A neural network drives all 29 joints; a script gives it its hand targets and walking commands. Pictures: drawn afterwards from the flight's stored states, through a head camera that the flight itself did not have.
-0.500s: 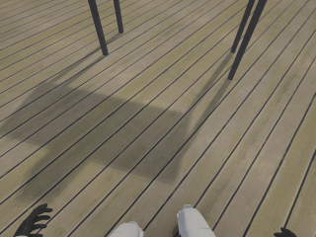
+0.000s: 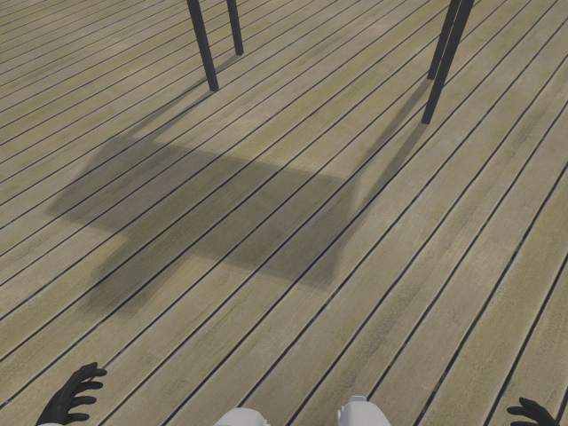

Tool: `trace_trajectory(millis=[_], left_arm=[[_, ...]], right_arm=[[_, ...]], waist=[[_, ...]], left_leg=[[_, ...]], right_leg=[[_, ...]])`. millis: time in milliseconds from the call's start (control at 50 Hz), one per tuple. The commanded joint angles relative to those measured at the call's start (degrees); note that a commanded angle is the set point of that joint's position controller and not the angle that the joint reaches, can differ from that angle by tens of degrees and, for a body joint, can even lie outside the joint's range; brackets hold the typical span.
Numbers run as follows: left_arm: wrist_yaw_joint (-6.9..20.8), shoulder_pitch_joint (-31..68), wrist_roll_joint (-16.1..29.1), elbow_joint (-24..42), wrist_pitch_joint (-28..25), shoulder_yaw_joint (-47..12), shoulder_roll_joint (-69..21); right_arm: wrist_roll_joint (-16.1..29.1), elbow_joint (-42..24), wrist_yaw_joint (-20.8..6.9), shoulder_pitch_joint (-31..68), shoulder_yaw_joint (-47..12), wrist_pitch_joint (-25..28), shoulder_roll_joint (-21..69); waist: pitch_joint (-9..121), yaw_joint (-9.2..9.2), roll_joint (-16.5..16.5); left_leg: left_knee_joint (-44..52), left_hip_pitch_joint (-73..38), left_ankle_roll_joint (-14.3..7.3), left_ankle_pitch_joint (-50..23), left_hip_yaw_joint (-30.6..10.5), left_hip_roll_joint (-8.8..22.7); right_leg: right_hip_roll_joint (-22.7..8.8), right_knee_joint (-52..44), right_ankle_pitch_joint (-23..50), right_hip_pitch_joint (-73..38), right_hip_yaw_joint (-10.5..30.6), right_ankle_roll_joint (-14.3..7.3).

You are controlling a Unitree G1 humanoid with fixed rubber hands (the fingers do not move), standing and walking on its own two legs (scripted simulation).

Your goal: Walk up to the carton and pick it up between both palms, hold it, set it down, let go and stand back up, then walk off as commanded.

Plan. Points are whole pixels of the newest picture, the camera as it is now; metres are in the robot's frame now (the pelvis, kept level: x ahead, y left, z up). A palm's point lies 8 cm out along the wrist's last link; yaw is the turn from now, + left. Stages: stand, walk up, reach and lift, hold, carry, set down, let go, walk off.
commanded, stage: walk off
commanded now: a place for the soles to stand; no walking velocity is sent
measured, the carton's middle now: out of the picture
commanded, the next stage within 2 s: none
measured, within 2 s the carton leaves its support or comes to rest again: neither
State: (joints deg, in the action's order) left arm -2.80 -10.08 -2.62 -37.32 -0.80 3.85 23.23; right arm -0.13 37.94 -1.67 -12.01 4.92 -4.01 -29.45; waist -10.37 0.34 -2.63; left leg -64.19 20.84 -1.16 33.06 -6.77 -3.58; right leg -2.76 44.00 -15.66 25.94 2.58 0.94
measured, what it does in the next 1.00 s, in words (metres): steps on the spot: left foot, then right foot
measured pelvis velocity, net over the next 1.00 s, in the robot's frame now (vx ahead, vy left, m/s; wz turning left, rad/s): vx -0.03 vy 0.08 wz -0.06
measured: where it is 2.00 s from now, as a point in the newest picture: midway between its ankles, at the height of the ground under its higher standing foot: outside the picture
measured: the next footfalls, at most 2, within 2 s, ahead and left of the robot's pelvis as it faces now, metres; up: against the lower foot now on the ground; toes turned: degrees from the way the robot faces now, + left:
left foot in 0.08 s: -0.05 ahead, +0.15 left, +0.00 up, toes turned -3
right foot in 0.34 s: -0.02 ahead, -0.08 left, +0.00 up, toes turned -2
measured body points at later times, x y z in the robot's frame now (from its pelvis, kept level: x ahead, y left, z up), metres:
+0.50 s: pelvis -0.08 +0.06 +0.01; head -0.08 +0.07 +0.45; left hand +0.07 +0.37 -0.09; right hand -0.02 -0.27 -0.08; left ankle -0.09 +0.16 -0.71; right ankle -0.06 -0.08 -0.71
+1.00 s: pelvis -0.03 +0.08 +0.01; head +0.01 +0.10 +0.45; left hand +0.14 +0.40 -0.09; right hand +0.00 -0.25 -0.08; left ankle -0.09 +0.16 -0.71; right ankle -0.05 -0.06 -0.70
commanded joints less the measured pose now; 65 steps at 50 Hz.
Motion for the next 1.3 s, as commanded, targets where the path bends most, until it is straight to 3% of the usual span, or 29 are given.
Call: trace_trajectory(millis=[0, 20, 60, 80, 100, 140, 200, 280, 320, 380, 420, 460, 480, 520, 660, 720, 760, 820, 860, 880, 920, 960, 1000, 1040, 1060, 1100, 1200, 1240, 1280], left_arm=[[0.3, -3.1, -0.3, 2.2, -0.2, 5.3, 17.3], [0.3, -1.5, -0.5, 1.2, 0.7, 5.7, 17.3], [0.6, 0.0, 1.0, 1.8, 1.1, 4.1, 15.6], [0.2, 4.9, 1.9, 3.6, 0.2, 3.4, 13.2], [0.0, 11.3, 1.6, 5.5, -0.1, 5.8, 17.3], [0.6, 3.8, 1.7, 1.5, 0.0, 5.3, 18.1], [2.0, 1.3, 2.2, 0.2, -0.8, 4.7, 15.4], [2.7, -1.4, 1.2, -1.9, -0.8, 5.0, 14.2], [2.9, -2.0, -0.2, -1.4, -2.3, 5.2, 14.3], [2.6, -2.0, 0.0, -3.6, -1.8, 5.5, 19.1], [2.4, 0.2, 0.1, -3.7, -1.4, 4.8, 18.3], [3.0, 5.1, -0.1, -3.0, -1.4, 4.4, 15.3], [3.4, 5.6, 0.5, -3.4, -1.4, 3.9, 13.6], [2.9, 7.6, 0.9, -1.7, -1.7, 4.4, 14.3], [2.6, 0.5, 0.7, -2.9, -2.4, 4.5, 13.5], [2.7, -4.8, -0.4, -2.2, -2.4, 5.9, 17.7], [2.7, -4.1, -0.2, -3.3, -2.2, 5.7, 19.2], [2.4, 1.8, -0.1, -2.2, -1.3, 4.8, 19.0], [2.8, 9.6, 0.4, 0.5, -1.0, 3.5, 15.2], [2.6, 12.7, 0.5, 1.6, -0.8, 3.3, 14.8], [2.3, 8.0, 0.4, 0.5, -1.3, 3.6, 14.7], [2.4, 5.2, 0.6, -1.1, -1.7, 3.7, 14.9], [3.0, 2.4, 0.7, -2.2, -1.7, 4.0, 14.0], [2.7, -5.8, -0.1, -3.3, -1.5, 5.5, 16.1], [2.2, -5.2, -0.5, -1.4, -2.0, 5.7, 18.2], [1.4, -7.7, -0.3, -1.4, -1.8, 5.0, 18.5], [0.6, -4.5, -1.1, 1.2, -0.6, 4.6, 17.6], [1.0, 1.2, 0.1, 2.3, 0.2, 4.3, 17.6], [1.7, 0.0, 1.2, 2.3, 0.5, 3.3, 12.9]], right_arm=[[0.7, -1.4, -0.4, -8.4, 2.7, 1.8, -8.0], [1.2, -0.6, -0.1, -8.9, 2.2, 2.5, -7.3], [0.5, 0.6, 0.1, -13.5, 1.9, 3.7, -7.9], [-0.6, -0.7, 0.3, -10.6, 2.3, 4.1, -12.4], [0.5, -1.3, 0.3, -8.2, 2.8, 3.9, -16.3], [-0.5, -3.1, 0.7, 0.6, 0.4, 4.5, -11.2], [-0.8, -0.6, 1.9, -0.6, 1.1, 5.8, -9.5], [0.3, -0.6, 2.1, -1.7, 1.6, 5.9, -10.1], [0.3, -0.4, 1.7, -3.8, 0.9, 5.7, -7.3], [0.7, 1.1, 1.3, -2.0, 0.7, 5.6, -7.0], [1.4, 4.2, 0.8, -7.5, 1.3, 6.3, -7.7], [1.3, 5.3, 0.5, -13.2, 1.8, 7.1, -8.7], [0.9, 5.1, 0.8, -12.6, 1.4, 7.2, -9.3], [1.2, 3.9, 1.3, -11.2, 1.5, 7.4, -12.3], [0.8, 2.3, 2.1, -8.4, 0.8, 7.8, -9.0], [0.3, -0.3, 1.4, -5.0, -0.4, 7.0, -7.3], [0.9, 0.5, 1.5, -6.1, 0.0, 6.9, -6.7], [0.5, 4.4, 0.8, -11.9, 0.7, 7.7, -9.1], [1.2, 3.6, 1.8, -16.1, 1.0, 8.2, -11.7], [1.2, 4.4, 2.1, -17.0, 0.9, 8.3, -12.6], [0.4, 4.0, 2.7, -13.9, 0.5, 8.4, -11.5], [0.3, 2.8, 3.0, -12.8, 0.9, 7.4, -9.3], [0.6, 2.4, 3.0, -9.1, 0.7, 7.0, -9.5], [0.9, -0.6, 3.0, -6.0, 0.9, 6.5, -9.3], [1.1, -1.7, 2.5, -5.2, 0.0, 6.3, -7.5], [1.3, -1.2, 2.8, -3.7, -0.4, 6.4, -6.6], [1.8, -3.2, 1.8, -5.0, -0.6, 6.3, -5.7], [2.4, -2.2, 2.1, -8.6, -0.4, 6.7, -5.1], [0.9, -2.2, 3.0, -9.0, 1.8, 7.4, -10.2]], waist=[[14.0, 0.86, 16.9], [10.1, -1.08, 21.0], [11.1, -4.93, 10.1], [8.1, -7.56, -12.4], [2.4, -7.87, -8.8], [4.8, -0.70, 0.6], [5.5, -2.53, -7.8], [6.1, -1.49, -5.0], [6.8, -1.10, 0.8], [3.2, -0.28, 10.1], [4.0, -3.30, 7.8], [3.5, -6.48, 4.1], [2.9, -6.40, -1.1], [-2.7, -5.71, -0.1], [6.1, -2.09, -6.4], [13.6, 2.39, 7.1], [12.6, 0.81, 11.8], [10.3, -3.58, 5.8], [5.3, -6.87, -1.3], [3.5, -7.31, -4.5], [6.3, -4.00, -0.3], [11.4, -4.17, -4.5], [7.8, -3.06, -7.5], [14.6, 0.56, 2.4], [17.3, 2.09, 7.9], [14.3, 4.22, 11.0], [11.1, 2.41, 14.1], [15.7, -1.81, 7.6], [20.2, -3.55, -3.0]], left_leg=[[20.8, -3.1, -1.8, 7.2, 6.6, -1.3], [30.1, -9.1, -2.4, 2.4, 8.5, -0.4], [43.2, -15.5, -0.6, -0.9, 5.0, 3.1], [48.2, -8.2, -4.9, -1.4, -20.2, 18.8], [50.8, 5.9, -14.6, 4.2, -32.5, 26.0], [42.4, -3.4, -6.6, -21.6, -14.3, 16.7], [37.6, -6.1, -7.7, -28.5, -11.7, 16.6], [36.7, -4.5, -13.9, -15.3, -15.0, 18.7], [28.0, 0.4, -9.3, -17.4, -9.2, 11.9], [20.1, -1.1, -2.1, -5.5, 4.8, 1.7], [22.4, -8.9, -2.2, -4.4, 6.9, 3.3], [38.1, -16.0, -2.8, 0.3, 0.9, 7.0], [44.0, -13.5, -5.1, 5.8, -10.2, 12.9], [51.8, -5.7, -5.6, -1.6, -22.9, 22.3], [32.1, -12.8, -8.2, -45.5, -7.6, 15.3], [25.0, 3.1, -4.2, -24.4, 1.7, 6.7], [19.6, 3.6, 0.1, -11.9, 6.5, 2.8], [27.7, -8.6, -1.4, -10.4, 5.7, 4.1], [44.1, -10.0, -1.2, -19.8, -12.9, 17.1], [44.7, -13.4, -1.3, -35.3, -20.4, 19.9], [38.0, -20.2, -4.6, -58.5, -16.5, 20.2], [32.2, -25.6, -3.4, -62.3, -8.0, 15.0], [32.0, -19.1, -5.0, -54.2, -8.1, 16.5], [18.7, -10.9, -4.8, -43.8, -2.1, 10.8], [12.2, -2.5, -0.3, -36.1, 6.0, 2.8], [8.4, 9.5, 2.6, -2.0, 6.3, 1.1], [16.3, 6.8, -2.3, -0.4, 7.8, 5.0], [32.0, -7.3, 0.7, -24.2, 8.6, 5.0], [33.0, -24.8, -3.0, -51.5, -6.6, 16.5]], right_leg=[[-7.3, -19.2, -6.4, -14.1, 15.9, -11.7], [-7.5, -18.7, -3.9, -6.9, 14.0, -10.4], [-3.9, -13.3, -14.5, -1.0, 8.0, -5.7], [6.0, -0.4, -15.4, 8.4, -0.1, -1.7], [4.0, 11.7, -14.2, 3.0, 3.9, -1.5], [4.7, 17.1, -8.6, 4.0, 5.5, -3.9], [1.9, 10.6, -10.3, 0.6, 3.0, -2.4], [2.8, -2.3, -11.2, -5.8, 3.7, -4.5], [0.6, -15.7, -5.6, -12.8, 7.7, -7.5], [-11.7, -27.0, -22.8, -3.1, 27.1, -14.9], [-9.6, -25.4, -19.7, 1.7, 19.4, -12.6], [-2.7, -17.8, -17.6, 7.6, 8.6, -8.0], [0.9, -11.9, -13.8, 7.1, 5.8, -4.7], [3.0, -1.9, -9.1, 6.5, 0.6, -5.1], [0.6, -9.6, -0.7, -2.1, 2.2, -5.9], [-5.4, -13.6, -3.1, -18.5, 11.7, -12.1], [-11.5, -19.7, -11.2, -18.5, 20.9, -14.8], [-11.2, -17.5, -7.6, -2.8, 17.1, -13.5], [0.5, -2.9, -7.1, 3.6, -0.9, -5.7], [2.8, 4.3, -12.0, 11.3, -0.6, -5.3], [1.9, 4.3, -12.7, 10.4, 1.0, -5.6], [2.7, 0.6, -9.7, 8.2, 0.6, -6.3], [2.3, -5.9, -4.9, 3.8, 0.7, -6.1], [-1.5, -14.0, 15.8, -12.3, 7.1, -8.8], [-8.5, -14.9, 21.7, -17.5, 15.9, -14.9], [-17.5, -15.6, 37.9, -25.6, 26.2, -22.9], [-12.1, -13.4, 39.8, -21.9, 16.7, -16.4], [-6.3, -4.2, 30.2, -16.4, 6.9, -11.0], [2.9, 1.4, 15.3, -1.2, -0.9, -4.0]])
